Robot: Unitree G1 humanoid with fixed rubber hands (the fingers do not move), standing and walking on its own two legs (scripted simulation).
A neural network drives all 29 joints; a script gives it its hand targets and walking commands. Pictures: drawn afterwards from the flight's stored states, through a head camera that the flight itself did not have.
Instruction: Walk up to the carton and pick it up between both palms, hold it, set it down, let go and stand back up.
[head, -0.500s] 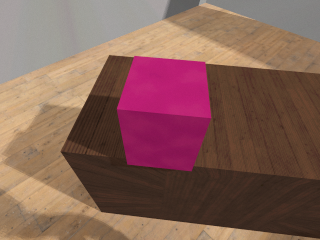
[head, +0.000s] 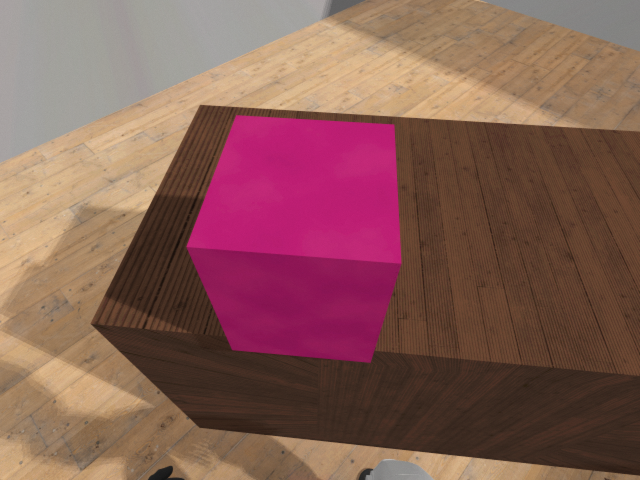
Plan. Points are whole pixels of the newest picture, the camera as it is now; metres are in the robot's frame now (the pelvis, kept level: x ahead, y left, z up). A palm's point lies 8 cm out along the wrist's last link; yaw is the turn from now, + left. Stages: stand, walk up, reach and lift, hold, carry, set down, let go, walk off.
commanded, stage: walk up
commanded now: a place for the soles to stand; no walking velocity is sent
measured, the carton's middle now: (307, 245) +0.38 +0.04 +0.06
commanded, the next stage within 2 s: none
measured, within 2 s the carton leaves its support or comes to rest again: neither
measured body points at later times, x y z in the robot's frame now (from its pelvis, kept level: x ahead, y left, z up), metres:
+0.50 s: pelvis -0.01 +0.01 +0.01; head +0.01 +0.01 +0.46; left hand +0.06 +0.28 -0.13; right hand -0.01 -0.26 -0.14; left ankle -0.02 +0.13 -0.73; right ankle +0.08 -0.12 -0.73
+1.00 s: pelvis +0.01 +0.01 +0.00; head +0.04 +0.00 +0.45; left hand +0.13 +0.27 -0.13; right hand +0.03 -0.27 -0.14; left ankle -0.02 +0.13 -0.73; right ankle +0.08 -0.12 -0.73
